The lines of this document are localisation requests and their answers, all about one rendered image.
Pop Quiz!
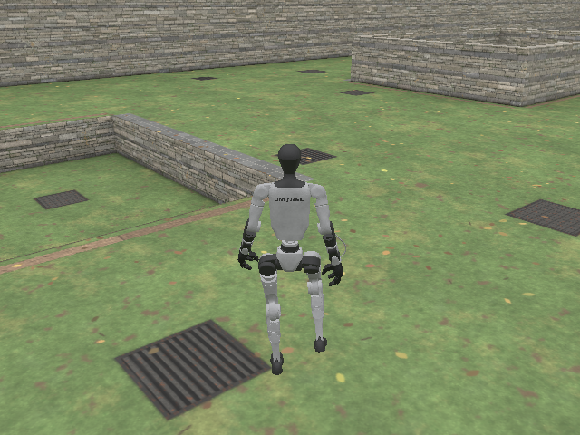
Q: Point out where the left robot hand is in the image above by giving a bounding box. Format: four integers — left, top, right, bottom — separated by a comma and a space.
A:
238, 250, 259, 270

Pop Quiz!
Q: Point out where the right robot forearm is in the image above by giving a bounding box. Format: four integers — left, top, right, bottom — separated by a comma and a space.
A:
323, 221, 342, 266

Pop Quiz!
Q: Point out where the right robot hand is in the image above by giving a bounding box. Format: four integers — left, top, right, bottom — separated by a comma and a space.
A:
322, 262, 343, 286

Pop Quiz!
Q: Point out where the left robot forearm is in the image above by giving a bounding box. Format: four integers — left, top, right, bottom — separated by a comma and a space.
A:
239, 219, 256, 255

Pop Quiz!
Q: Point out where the left robot upper arm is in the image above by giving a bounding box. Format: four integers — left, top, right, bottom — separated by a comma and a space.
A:
246, 183, 271, 233

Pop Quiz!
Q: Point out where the humanoid robot head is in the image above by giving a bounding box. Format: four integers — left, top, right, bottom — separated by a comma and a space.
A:
274, 144, 305, 188

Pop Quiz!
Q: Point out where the right robot upper arm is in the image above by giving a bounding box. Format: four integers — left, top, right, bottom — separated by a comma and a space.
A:
308, 183, 332, 235

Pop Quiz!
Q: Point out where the left robot foot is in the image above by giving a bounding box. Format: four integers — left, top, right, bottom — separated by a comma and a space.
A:
270, 352, 284, 375

